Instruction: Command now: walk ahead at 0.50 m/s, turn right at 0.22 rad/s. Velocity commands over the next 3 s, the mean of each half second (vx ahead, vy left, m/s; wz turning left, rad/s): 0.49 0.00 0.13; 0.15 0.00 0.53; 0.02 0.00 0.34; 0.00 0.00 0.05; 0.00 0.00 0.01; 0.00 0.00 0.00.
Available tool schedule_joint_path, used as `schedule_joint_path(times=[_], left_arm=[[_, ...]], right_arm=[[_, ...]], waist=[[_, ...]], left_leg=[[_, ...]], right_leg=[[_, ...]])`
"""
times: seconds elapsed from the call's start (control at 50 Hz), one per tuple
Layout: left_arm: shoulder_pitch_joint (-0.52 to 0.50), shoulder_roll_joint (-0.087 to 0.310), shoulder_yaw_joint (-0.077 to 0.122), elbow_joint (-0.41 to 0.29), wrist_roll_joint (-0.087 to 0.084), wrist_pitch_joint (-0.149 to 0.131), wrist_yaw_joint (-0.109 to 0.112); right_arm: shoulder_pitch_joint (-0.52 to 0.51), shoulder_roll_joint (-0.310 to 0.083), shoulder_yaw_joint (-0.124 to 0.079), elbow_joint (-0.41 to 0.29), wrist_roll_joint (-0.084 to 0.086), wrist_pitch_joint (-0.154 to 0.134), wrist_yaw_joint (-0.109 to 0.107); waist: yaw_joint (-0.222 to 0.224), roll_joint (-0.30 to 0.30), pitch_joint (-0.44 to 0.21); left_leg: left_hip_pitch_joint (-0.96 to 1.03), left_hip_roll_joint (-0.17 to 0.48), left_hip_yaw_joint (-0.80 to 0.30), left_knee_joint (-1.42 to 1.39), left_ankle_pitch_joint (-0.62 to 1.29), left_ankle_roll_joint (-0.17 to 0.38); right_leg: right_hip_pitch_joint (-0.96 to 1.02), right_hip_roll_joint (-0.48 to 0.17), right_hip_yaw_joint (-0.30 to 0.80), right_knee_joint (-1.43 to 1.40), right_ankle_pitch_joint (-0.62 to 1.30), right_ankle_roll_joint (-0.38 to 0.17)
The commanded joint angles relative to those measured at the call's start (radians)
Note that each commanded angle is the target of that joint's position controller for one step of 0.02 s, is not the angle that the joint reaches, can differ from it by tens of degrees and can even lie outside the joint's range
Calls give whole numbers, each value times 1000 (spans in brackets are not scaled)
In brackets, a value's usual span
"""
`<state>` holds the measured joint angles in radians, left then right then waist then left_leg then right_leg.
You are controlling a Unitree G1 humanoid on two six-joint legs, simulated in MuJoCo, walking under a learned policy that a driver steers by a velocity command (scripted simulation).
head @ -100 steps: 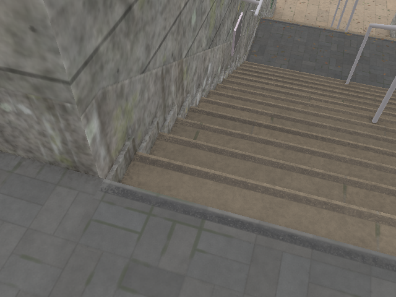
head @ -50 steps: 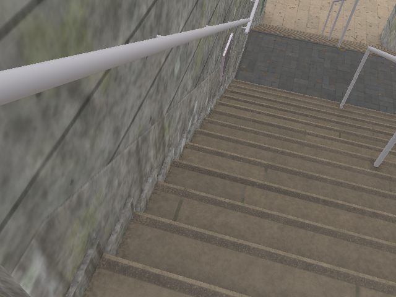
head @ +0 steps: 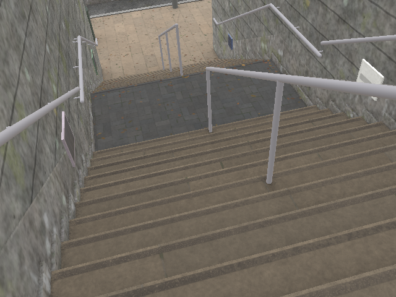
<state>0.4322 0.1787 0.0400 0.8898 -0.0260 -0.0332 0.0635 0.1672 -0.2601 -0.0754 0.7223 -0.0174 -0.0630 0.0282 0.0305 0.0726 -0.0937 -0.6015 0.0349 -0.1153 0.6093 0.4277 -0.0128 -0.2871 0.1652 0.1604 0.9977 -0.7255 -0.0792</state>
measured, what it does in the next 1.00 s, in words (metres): goes down, turning left: left foot 0.16 m lower, then right foot 0.17 m lower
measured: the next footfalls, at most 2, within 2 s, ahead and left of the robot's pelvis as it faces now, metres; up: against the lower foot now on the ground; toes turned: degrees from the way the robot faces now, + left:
left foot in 0.10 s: +0.18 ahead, +0.14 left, -0.16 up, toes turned -3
right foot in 0.60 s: +0.53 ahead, -0.09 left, -0.33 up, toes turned +16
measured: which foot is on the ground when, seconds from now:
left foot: up 0.00-0.08, down 0.10-0.58, up 0.60-1.00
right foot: down 0.00-0.10, up 0.12-0.58, down 0.60-1.00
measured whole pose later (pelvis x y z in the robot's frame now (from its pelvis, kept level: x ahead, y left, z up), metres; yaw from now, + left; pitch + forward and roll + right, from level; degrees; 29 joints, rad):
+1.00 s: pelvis +0.40 -0.02 -0.27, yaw +25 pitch +0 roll +1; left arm 0.34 0.24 -0.03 0.76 0.03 0.04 0.10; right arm 0.10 -0.24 -0.03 0.50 0.00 0.13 -0.08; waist 0.03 0.02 0.04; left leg -0.97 -0.08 -0.10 1.87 -0.19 -0.13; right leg -0.37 -0.09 -0.12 0.65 -0.27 -0.03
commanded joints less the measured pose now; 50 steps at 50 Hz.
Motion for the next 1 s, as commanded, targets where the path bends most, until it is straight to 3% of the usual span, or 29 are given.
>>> schedule_joint_path(times=[0.02, 0.06, 0.1, 0.12, 0.14, 0.16, 0.18, 0.2, 0.22, 0.26, 0.3, 0.32, 0.36, 0.4, 0.44, 0.48, 0.54, 0.58, 0.6, 0.62, 0.64, 0.66, 0.68, 0.7, 0.72, 0.76, 0.8, 0.92, 1.0], left_arm=[[37, 136, 25, -60, -3, 13, 3], [34, 123, 17, -45, -4, 19, 13], [31, 86, 8, 5, -7, -1, -25], [114, 3, 3, 22, -31, -35, -50], [203, 52, -8, -2, -45, -61, -57], [148, 111, 0, -49, -53, -70, -52], [-17, 119, -2, -134, -64, -60, -35], [-146, 130, 6, -160, -47, -34, -20], [-212, 117, -2, -183, -44, -16, -14], [-197, 121, 10, -197, -15, -11, -13], [-247, 109, 8, -224, 50, -31, -26], [-222, 41, -7, -202, 80, -28, -36], [-142, 55, 2, -172, 39, -40, -57], [-334, 121, 20, -216, 31, -59, -69], [-529, 103, 12, -277, 31, -78, -94], [-573, 54, -7, -305, 55, -97, -122], [-399, 46, 16, -314, 24, -63, -113], [-192, 75, 37, -243, 18, -42, -94], [-37, 104, 51, -195, 32, -37, -88], [155, 159, 58, -130, 40, -25, -84], [116, 217, 44, -123, 57, -31, -98], [69, 243, 47, -113, 38, -19, -111], [33, 209, 32, -121, 34, -9, -115], [-100, 232, 30, -116, 29, -1, -104], [-202, 188, 12, -165, 52, 7, -93], [-277, 199, -10, -181, 86, 20, -78], [-270, 158, -30, -185, 73, 31, -49], [-59, 148, -59, -162, 51, 64, 32], [-69, 228, -23, -196, 62, 77, 56]], right_arm=[[-98, -46, -4, -96, 18, -21, 19], [45, -71, -25, -40, 26, -30, 18], [400, -96, -59, 103, 15, -18, 7], [585, -102, -37, 170, -12, -8, 16], [616, -109, -30, 189, 14, 8, 28], [607, -146, -42, 192, 40, 22, 26], [502, -142, -43, 194, 66, 28, 9], [403, -62, -11, 176, 53, 41, 2], [294, -70, 6, 138, 10, 25, -2], [194, -22, 29, 108, 9, -2, -15], [201, -43, 24, 98, 17, -10, -55], [234, -69, 16, 116, 9, -2, -66], [252, -106, 3, 116, 25, 3, -69], [456, -21, 12, 168, 67, -5, -86], [526, -9, 6, 177, 55, -9, -89], [448, 0, 12, 135, 46, 25, -119], [413, -2, 13, 122, 40, 77, -135], [346, -17, 13, 93, 50, 87, -133], [375, -6, 17, 114, 50, 84, -110], [425, 40, 22, 157, 57, 73, -82], [576, 38, 22, 125, 85, 67, -58], [592, 19, 28, 84, 93, 59, -52], [494, -5, 25, 64, 76, 68, -62], [383, -12, 29, -26, 80, 87, -78], [250, -41, 19, -42, 69, 126, -111], [200, -35, 16, -85, 36, 175, -144], [198, -44, 5, -99, 36, 181, -149], [-7, 28, 52, -273, 20, 182, -115], [-95, 31, 68, -340, 10, 173, -85]], waist=[[40, -177, 167], [-6, -179, 156], [-159, -100, 76], [-169, 174, -35], [-129, 291, -131], [-131, 312, -140], [-103, 242, -66], [-83, 6, 76], [-42, -55, 164], [48, -62, 244], [24, -18, 219], [15, 39, 129], [52, 41, 51], [-84, -33, 115], [-162, -44, 134], [-184, -102, 160], [-133, 45, 133], [-21, 17, 102], [46, -46, 53], [119, -147, -48], [11, -373, -174], [-25, -466, -259], [-7, -352, -222], [-88, -261, -206], [-64, -162, -56], [-94, -166, 43], [-100, -196, 94], [-22, -141, 57], [-22, -188, 44]], left_leg=[[2, 22, -3, -147, -134, 26], [153, 39, 29, -224, -188, 51], [630, 71, 45, -257, -121, 104], [996, 230, -66, 96, 323, 228], [1113, 269, -254, 127, 241, 303], [1087, 314, -397, 9, -80, 368], [991, 330, -559, -187, -552, 394], [768, 321, -597, -283, -796, 367], [497, 320, -600, -279, -876, 360], [190, 165, -416, -251, -904, 264], [28, 56, -228, -287, -596, 244], [-33, 36, -174, -257, -430, 244], [31, 66, -173, -163, -290, 275], [472, 83, -295, 10, -547, 287], [636, 94, -418, 91, -638, 286], [293, -58, -216, 142, -702, 199], [137, -85, -264, 260, -723, 187], [191, -111, -250, 481, -718, 134], [101, -147, -197, 684, -875, 93], [-118, -220, -141, 1063, -1336, 31], [-337, -239, -187, 1458, -1481, -28], [-431, -186, -181, 1557, -1398, -68], [-449, -156, -136, 1584, -1357, -87], [-398, -75, -43, 1496, -1153, -83], [-370, -78, 15, 1539, -1067, -78], [-294, -93, 30, 1619, -990, -72], [-279, -122, 7, 1492, -750, -59], [-522, -134, -42, 1404, -644, -107], [-454, -44, 10, 1007, -562, -124]], right_leg=[[-11, -189, 273, -90, 473, -165], [-2, -182, 275, 75, 623, -145], [-244, -60, 171, 488, 585, -80], [-618, 78, 80, 1002, -113, -6], [-790, 67, 91, 1251, -219, 52], [-895, 11, 55, 1253, -139, 75], [-1000, -75, -65, 1136, 8, 75], [-995, -128, -107, 1083, 109, 69], [-882, -197, -55, 918, 227, 50], [-749, -264, -14, 587, 438, 39], [-476, -256, -75, 77, 791, 82], [-266, -220, -108, 19, 881, 93], [-177, -192, -129, 93, 957, 100], [-628, -244, 17, -161, 1066, 66], [-771, -229, 61, -305, 994, 56], [-370, -148, -64, -634, 1345, 79], [-36, -163, -13, -622, 1289, 91], [125, -216, -10, -764, 1275, 89], [324, -262, -37, -730, 1301, 85], [630, -401, 42, -546, 1584, 71], [829, -549, 121, -253, 2019, -12], [824, -626, 224, -285, 1934, -93], [694, -627, 199, -345, 1701, -141], [470, -647, 316, -525, 1051, -215], [222, -629, 286, -640, 882, -237], [-29, -581, 193, -678, 866, -209], [-134, -451, 6, -640, 813, -113], [108, -473, -38, -512, 869, -167], [127, -494, -32, -528, 682, -152]])
Over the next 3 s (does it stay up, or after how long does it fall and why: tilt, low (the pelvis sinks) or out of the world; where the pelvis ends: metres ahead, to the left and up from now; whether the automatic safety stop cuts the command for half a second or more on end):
stays up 0.48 0.02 -0.25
